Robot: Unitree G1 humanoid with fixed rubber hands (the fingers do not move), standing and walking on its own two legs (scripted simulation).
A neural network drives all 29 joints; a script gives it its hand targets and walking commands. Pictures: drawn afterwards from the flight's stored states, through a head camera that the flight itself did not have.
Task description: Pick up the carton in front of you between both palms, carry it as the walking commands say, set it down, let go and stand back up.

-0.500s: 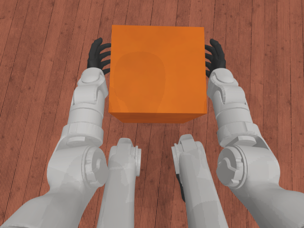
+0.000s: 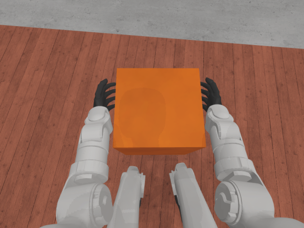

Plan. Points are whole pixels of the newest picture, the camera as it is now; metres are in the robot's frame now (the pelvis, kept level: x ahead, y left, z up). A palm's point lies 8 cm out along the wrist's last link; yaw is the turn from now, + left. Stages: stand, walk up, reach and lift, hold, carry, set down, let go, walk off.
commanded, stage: reach and lift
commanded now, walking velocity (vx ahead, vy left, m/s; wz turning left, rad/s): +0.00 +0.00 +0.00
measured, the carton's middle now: (156, 118) +0.41 -0.01 -0.12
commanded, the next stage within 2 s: hold in 1.86 s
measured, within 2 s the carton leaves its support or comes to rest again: neither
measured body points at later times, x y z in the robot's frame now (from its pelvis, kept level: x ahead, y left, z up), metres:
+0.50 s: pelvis +0.07 +0.00 +0.15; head +0.13 -0.01 +0.59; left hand +0.40 +0.14 +0.11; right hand +0.39 -0.16 +0.10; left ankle +0.08 +0.13 -0.54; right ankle +0.08 -0.13 -0.54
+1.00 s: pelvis +0.06 -0.01 +0.20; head +0.04 -0.01 +0.65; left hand +0.37 +0.15 +0.21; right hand +0.36 -0.16 +0.21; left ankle +0.08 +0.13 -0.54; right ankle +0.08 -0.13 -0.54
